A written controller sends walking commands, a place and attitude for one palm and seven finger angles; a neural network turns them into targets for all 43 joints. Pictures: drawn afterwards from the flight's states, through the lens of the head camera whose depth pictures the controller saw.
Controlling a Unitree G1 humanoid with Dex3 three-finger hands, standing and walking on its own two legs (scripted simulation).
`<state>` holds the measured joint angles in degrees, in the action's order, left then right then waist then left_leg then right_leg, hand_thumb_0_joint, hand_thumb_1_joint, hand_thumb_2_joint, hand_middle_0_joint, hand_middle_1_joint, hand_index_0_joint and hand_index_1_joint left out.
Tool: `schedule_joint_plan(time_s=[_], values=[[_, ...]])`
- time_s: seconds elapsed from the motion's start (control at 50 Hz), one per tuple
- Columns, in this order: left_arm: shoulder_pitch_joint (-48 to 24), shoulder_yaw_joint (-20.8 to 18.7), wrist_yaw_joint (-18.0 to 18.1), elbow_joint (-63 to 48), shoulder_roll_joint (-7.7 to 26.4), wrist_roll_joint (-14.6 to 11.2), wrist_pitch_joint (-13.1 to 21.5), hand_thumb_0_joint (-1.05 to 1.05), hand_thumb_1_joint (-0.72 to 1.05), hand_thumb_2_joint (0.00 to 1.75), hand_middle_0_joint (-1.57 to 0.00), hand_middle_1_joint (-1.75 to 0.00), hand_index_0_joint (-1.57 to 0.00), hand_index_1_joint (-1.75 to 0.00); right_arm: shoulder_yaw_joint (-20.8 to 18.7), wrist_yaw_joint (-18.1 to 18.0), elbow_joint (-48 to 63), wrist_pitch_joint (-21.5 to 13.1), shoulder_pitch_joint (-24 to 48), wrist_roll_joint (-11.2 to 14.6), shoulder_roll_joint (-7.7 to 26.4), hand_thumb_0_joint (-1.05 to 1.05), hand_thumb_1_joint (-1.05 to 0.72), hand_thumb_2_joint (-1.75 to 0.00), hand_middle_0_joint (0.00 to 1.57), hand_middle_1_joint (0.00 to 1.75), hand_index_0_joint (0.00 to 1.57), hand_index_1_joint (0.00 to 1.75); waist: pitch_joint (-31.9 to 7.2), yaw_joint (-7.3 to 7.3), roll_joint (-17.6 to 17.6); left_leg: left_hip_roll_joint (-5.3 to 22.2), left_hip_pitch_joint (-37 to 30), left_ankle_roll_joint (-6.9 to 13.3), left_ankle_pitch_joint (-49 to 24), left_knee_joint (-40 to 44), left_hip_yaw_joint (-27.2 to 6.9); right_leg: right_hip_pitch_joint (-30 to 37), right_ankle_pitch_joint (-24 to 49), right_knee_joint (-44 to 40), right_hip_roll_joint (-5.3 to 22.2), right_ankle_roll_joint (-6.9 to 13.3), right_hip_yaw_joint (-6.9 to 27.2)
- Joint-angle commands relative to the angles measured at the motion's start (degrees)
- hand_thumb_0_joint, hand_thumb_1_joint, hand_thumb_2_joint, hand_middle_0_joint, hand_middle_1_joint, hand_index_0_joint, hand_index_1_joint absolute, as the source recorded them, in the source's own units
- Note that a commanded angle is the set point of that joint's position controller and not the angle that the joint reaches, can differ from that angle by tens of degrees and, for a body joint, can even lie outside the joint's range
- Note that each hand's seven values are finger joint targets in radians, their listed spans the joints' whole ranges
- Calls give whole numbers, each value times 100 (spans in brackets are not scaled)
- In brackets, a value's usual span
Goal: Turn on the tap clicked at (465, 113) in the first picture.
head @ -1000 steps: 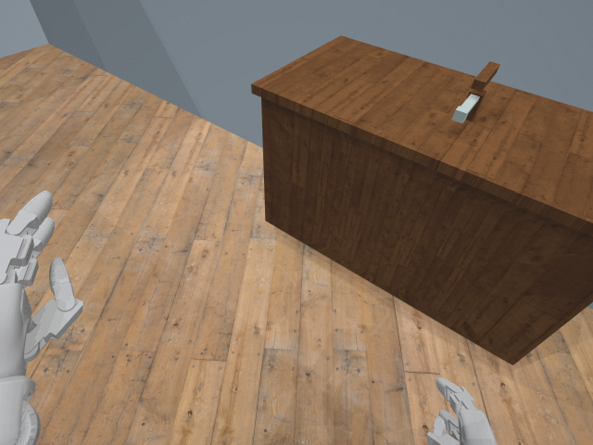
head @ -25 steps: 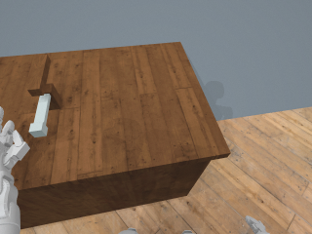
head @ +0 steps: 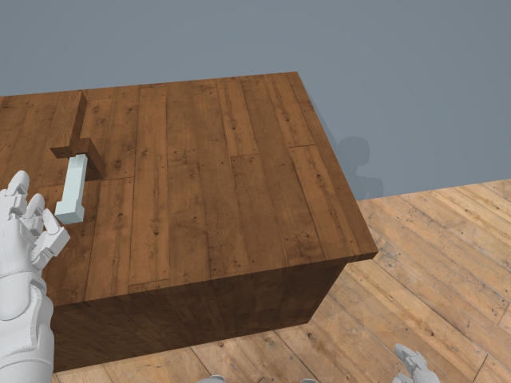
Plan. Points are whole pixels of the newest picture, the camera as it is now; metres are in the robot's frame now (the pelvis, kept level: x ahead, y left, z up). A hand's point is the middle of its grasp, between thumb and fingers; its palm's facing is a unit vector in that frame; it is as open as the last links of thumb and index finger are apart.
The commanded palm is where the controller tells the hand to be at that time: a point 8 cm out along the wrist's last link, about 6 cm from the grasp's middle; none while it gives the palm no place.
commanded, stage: push the lever round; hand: left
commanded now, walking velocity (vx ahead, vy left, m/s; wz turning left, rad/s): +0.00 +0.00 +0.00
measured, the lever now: (70, 211) +0.34 +0.31 +0.06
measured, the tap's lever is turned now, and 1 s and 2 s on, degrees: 2 26 48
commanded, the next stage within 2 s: none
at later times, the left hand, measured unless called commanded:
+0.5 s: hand (86, 228) +0.32 +0.28 +0.05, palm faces +0.49 -0.87 -0.08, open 7.7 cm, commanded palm +0.28 +0.31 +0.05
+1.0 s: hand (109, 220) +0.34 +0.25 +0.05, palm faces +0.59 -0.80 -0.08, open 7.7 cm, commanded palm +0.29 +0.28 +0.05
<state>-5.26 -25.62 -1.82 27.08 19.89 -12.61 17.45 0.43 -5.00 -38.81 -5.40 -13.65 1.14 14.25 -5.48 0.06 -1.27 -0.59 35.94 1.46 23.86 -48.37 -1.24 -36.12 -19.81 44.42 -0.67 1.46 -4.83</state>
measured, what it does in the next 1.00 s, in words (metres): stands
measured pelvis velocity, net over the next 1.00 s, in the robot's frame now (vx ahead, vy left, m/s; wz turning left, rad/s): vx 0.00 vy -0.02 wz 0.01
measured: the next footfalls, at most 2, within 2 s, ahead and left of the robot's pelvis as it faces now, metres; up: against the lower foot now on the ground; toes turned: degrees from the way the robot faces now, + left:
none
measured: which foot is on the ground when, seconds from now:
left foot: down 0.00-1.00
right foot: down 0.00-1.00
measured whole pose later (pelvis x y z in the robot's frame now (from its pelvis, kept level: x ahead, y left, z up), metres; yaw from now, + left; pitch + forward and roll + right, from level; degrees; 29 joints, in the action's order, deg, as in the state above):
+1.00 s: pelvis +0.00 -0.02 +0.00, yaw +0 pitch +12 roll -1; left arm -9.1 -19.9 15.6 27.6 12.5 -7.7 18.6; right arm -0.5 -3.9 -40.6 -3.6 -12.5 -0.1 14.2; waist -5.8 0.5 -1.7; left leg 0.0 35.6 -0.2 23.7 -47.8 -2.0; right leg -36.4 -20.7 45.4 -1.3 3.2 -5.6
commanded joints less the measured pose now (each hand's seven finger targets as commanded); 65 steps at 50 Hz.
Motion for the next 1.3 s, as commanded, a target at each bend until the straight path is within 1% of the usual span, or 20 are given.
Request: schedule_joint_plan(time_s=[0.0, 0.1, 0.18, 0.22, 0.28, 0.32, 0.42, 0.48, 0.64, 0.68, 0.7, 0.78, 0.8, 0.94, 0.98, 1.1, 1.12, 1.18, 1.24, 1.28], values=[[-1443, -176, 59, -1340, 1354, 50, 524, 0, 90, 90, -15, -15, -15, -15, -310, -81, 602, -213, 84, 34, 888, 0, -90, -90, 20, 30, 20, 30, -1432, 95, -412, 110, -703, -167, -1720, 741, -276, 896, 1016, -383, -20, 18, 221], [-1631, -311, 15, -1089, 1551, 38, 499, 0, 90, 90, -15, -15, -15, -15, -297, -126, 562, -198, 127, 53, 915, 0, -90, -90, 20, 30, 20, 30, -1363, 110, -251, 77, -449, -55, -1342, 734, -225, 974, 864, -437, 10, 0, 290], [-1661, -298, -3, -1098, 1564, 50, 495, 0, 90, 90, -15, -15, -15, -15, -309, -140, 536, -215, 130, 59, 903, 0, -90, -90, 20, 30, 20, 30, -1484, 82, -453, 67, -519, -36, -1398, 687, -205, 1032, 934, -454, 21, 4, 334], [-1937, -43, -5, -1093, 1343, 40, 512, 0, 90, 90, -15, -15, -15, -15, -298, -132, 514, -235, 121, 59, 889, 0, -90, -90, 20, 30, 20, 30, -1458, 186, -363, 75, -536, -27, -1325, 669, -200, 948, 912, -468, 19, -8, 341], [-1877, -117, 51, -1022, 1413, 71, 542, 0, 90, 90, -15, -15, -15, -15, -305, -136, 480, -236, 114, 53, 901, 0, -90, -90, 20, 30, 20, 30, -1483, 127, -324, 65, -497, -9, -1292, 656, -210, 1017, 895, -467, 27, -10, 355], [-1970, 99, 78, -1066, 1194, 79, 543, 0, 90, 90, -15, -15, -15, -15, -300, -120, 520, -244, 130, 51, 882, 0, -90, -90, 20, 30, 20, 30, -1522, 167, -362, 58, -517, -12, -1317, 656, -186, 996, 957, -454, 39, -14, 356], [-2022, 10, 410, -905, 1201, 140, 498, 0, 90, 90, -15, -15, -15, -15, -300, -94, 491, -213, 163, 42, 871, 0, -90, -90, 20, 30, 20, 30, -1422, 167, -81, 52, -330, 17, -1078, 642, -171, 1023, 788, -517, 59, -48, 392], [-2018, -108, 625, -994, 1324, 259, 493, 0, 90, 90, -15, -15, -15, -15, -297, -81, 485, -162, 198, 20, 848, 0, -90, -90, 20, 30, 20, 30, -1498, 114, -274, 42, -341, 20, -1148, 631, -171, 1120, 847, -499, 67, -36, 417], [-1913, 173, 989, -1120, 877, 339, 523, 0, 90, 90, -15, -15, -15, -15, -306, -11, 562, -107, 240, -27, 793, 0, -90, -90, 20, 30, 20, 30, -1624, 119, -200, 24, -338, 20, -1293, 603, -97, 1284, 1141, -492, 79, -48, 459], [-1694, -35, 1125, -1028, 1007, 380, 513, 0, 90, 90, -15, -15, -15, -15, -317, -10, 517, -76, 241, -37, 804, 0, -90, -90, 20, 30, 20, 30, -1589, 45, -160, 27, -299, 21, -1355, 600, -97, 1364, 1217, -490, 80, -45, 461], [-1913, 155, 1160, -1163, 825, 387, 532, 0, 90, 90, -15, -15, -15, -15, -303, 6, 546, -74, 238, -38, 776, 0, -90, -90, 20, 30, 20, 30, -1600, 128, -165, 23, -338, 19, -1372, 606, -82, 1336, 1272, -482, 93, -54, 456], [-1852, -7, 1339, -935, 950, 453, 483, 0, 90, 90, -15, -15, -15, -15, -309, -4, 500, -15, 285, -43, 786, 0, -90, -90, 20, 30, 20, 30, -1409, 100, -59, 22, -151, 36, -1160, 600, -71, 1317, 1030, -567, 107, -63, 513], [-2133, 249, 1368, -1178, 719, 476, 523, 0, 90, 90, -15, -15, -15, -15, -303, 4, 529, -21, 289, -47, 759, 0, -90, -90, 20, 30, 20, 30, -1544, 179, -173, 16, -302, 32, -1261, 610, -64, 1278, 1147, -527, 109, -57, 490], [-1835, 611, 1784, -1371, 252, 628, 572, 0, 90, 90, -15, -15, -15, -15, -350, 62, 524, -39, 278, -115, 740, 0, -90, -90, 20, 30, 20, 30, -1734, 114, -170, 39, -599, -49, -1633, 642, -111, 1287, 1439, -452, 63, -12, 379], [-1751, 429, 1940, -1263, 395, 699, 528, 0, 90, 90, -15, -15, -15, -15, -354, 57, 483, -12, 281, -122, 763, 0, -90, -90, 20, 30, 20, 30, -1637, 96, -85, 37, -516, -40, -1608, 644, -116, 1304, 1416, -474, 77, -14, 374], [-2191, 827, 2317, -1271, 13, 888, 457, 0, 90, 90, -15, -15, -15, -15, -326, 71, 501, 37, 352, -155, 710, 0, -90, -90, 20, 30, 20, 30, -1562, 200, -147, 32, -586, -55, -1475, 684, -119, 1159, 1232, -516, 90, -18, 365], [-2057, 737, 2383, -1140, 42, 889, 425, 0, 90, 90, -15, -15, -15, -15, -339, 72, 496, 41, 342, -165, 707, 0, -90, -90, 20, 30, 20, 30, -1589, 142, 36, 39, -524, -54, -1458, 698, -125, 1234, 1222, -530, 83, -17, 359], [-2081, 610, 2570, -1066, 121, 966, 381, 0, 90, 90, -15, -15, -15, -15, -343, 75, 465, 75, 359, -177, 712, 0, -90, -90, 20, 30, 20, 30, -1585, 104, 17, 22, -504, -58, -1507, 700, -115, 1314, 1285, -554, 91, -8, 373], [-2176, 934, 2721, -1281, -204, 1037, 392, 0, 90, 90, -15, -15, -15, -15, -346, 116, 521, 71, 394, -203, 664, 0, -90, -90, 20, 30, 20, 30, -1770, 129, -169, 30, -664, -88, -1681, 689, -89, 1320, 1440, -501, 100, -3, 355], [-2072, 769, 2861, -1150, -74, 1126, 364, 0, 90, 90, -15, -15, -15, -15, -365, 115, 460, 104, 374, -217, 678, 0, -90, -90, 20, 30, 20, 30, -1668, 101, -43, 54, -626, -101, -1748, 692, -128, 1306, 1461, -502, 80, 9, 338]])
